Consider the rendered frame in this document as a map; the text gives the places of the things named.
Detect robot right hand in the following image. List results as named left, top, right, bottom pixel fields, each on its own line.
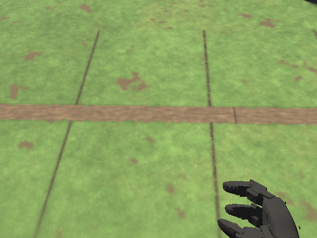
left=217, top=179, right=301, bottom=238

